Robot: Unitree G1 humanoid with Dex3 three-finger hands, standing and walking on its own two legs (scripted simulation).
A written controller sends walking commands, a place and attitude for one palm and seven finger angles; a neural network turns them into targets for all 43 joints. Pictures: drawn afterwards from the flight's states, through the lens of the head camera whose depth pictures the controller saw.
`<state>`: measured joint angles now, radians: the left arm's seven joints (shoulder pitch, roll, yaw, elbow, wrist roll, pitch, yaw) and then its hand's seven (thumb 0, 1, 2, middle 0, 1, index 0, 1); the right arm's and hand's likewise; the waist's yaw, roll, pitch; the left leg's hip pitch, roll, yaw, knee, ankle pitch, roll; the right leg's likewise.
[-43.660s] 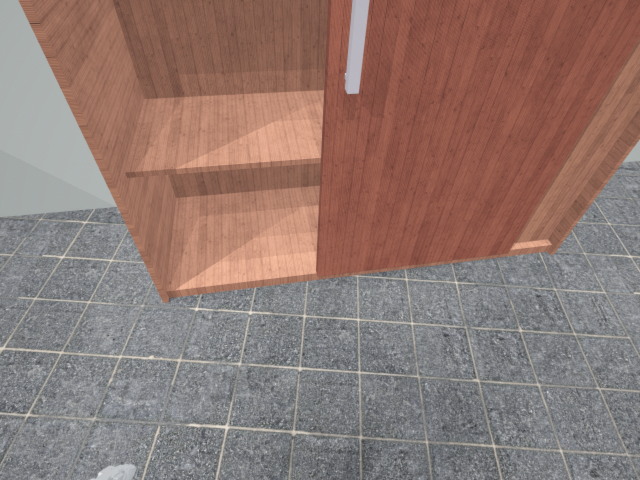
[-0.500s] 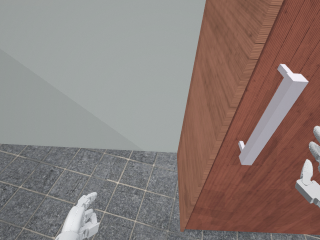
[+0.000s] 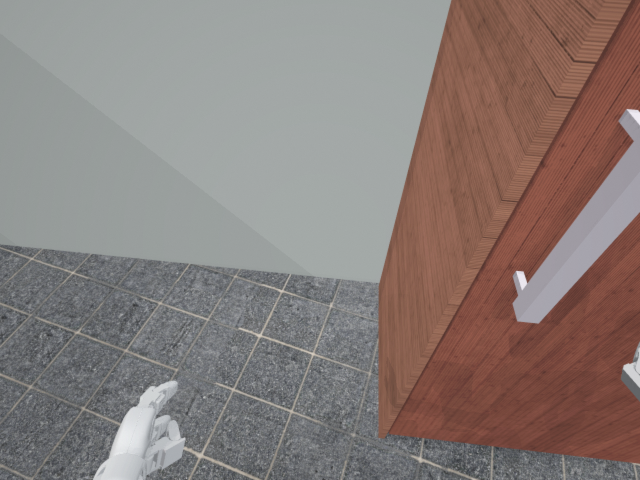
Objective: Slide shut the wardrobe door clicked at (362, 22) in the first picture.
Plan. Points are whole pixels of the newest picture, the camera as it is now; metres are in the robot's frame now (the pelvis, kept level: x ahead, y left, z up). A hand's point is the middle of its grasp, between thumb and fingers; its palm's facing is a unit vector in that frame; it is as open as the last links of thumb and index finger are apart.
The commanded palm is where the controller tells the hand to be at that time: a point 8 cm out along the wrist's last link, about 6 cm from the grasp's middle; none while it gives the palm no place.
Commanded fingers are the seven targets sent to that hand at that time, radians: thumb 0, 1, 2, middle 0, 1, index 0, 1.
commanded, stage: step back with the hand held close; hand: right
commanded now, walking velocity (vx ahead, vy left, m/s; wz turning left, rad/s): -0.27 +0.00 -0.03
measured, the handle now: (571, 232) +0.34 -0.26 +0.18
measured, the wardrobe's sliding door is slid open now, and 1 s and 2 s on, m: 0.00 0.00 0.00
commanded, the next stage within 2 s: stop stepping back and stand still in 0.98 s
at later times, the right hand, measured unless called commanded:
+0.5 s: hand out of the picture +0.12 -0.34 +0.15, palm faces +0.47 +0.76 -0.45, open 7.4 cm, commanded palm +0.05 -0.36 +0.17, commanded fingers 0.00 -0.90 -0.90 0.20 0.30 0.20 0.30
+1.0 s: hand out of the picture +0.07 -0.41 +0.15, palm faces +0.39 +0.88 -0.29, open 7.4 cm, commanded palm -0.02 -0.44 +0.17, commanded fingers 0.00 -0.90 -0.90 0.20 0.30 0.20 0.30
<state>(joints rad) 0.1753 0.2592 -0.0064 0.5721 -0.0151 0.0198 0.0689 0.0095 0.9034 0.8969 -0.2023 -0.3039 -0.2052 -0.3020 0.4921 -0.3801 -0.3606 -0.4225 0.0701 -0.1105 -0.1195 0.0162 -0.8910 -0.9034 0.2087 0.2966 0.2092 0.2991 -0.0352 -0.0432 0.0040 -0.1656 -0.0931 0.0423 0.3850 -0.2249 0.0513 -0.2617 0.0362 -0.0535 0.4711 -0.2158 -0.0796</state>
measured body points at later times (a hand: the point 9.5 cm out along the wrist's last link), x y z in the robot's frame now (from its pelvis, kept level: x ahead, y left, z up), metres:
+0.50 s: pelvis -0.07 -0.06 -0.01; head -0.06 -0.08 +0.44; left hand +0.10 +0.17 -0.09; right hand +0.09 -0.37 +0.17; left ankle -0.01 +0.07 -0.74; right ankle +0.02 -0.07 -0.74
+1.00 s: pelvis -0.16 -0.14 -0.01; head -0.11 -0.22 +0.43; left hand +0.06 +0.07 -0.05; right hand +0.05 -0.45 +0.17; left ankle -0.19 +0.05 -0.66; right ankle -0.06 -0.14 -0.74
